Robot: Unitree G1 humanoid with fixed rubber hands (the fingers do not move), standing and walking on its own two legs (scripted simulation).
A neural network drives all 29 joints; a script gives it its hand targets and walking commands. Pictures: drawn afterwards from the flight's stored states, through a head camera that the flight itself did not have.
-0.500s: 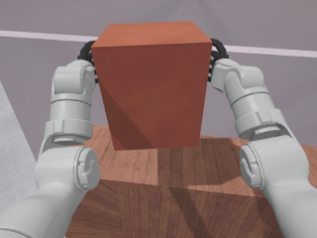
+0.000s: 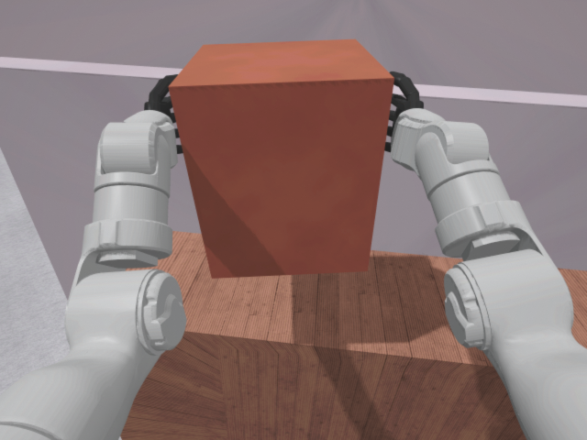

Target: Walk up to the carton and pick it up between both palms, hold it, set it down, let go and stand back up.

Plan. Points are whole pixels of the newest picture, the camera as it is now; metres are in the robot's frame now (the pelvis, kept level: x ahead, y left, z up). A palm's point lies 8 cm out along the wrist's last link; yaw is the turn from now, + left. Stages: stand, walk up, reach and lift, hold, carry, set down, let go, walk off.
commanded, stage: hold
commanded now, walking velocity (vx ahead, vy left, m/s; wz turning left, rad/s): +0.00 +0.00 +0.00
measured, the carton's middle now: (284, 157) +0.39 +0.00 +0.28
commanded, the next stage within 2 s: none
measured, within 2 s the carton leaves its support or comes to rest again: neither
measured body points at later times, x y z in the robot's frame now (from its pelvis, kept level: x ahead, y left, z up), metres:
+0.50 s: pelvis +0.00 +0.00 +0.00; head -0.10 +0.02 +0.44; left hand +0.39 +0.15 +0.32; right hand +0.38 -0.15 +0.33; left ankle +0.01 +0.13 -0.75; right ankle +0.00 -0.11 -0.75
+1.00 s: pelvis +0.00 +0.00 +0.00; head -0.10 +0.02 +0.44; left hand +0.39 +0.15 +0.32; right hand +0.38 -0.15 +0.33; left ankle +0.01 +0.13 -0.75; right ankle +0.00 -0.11 -0.75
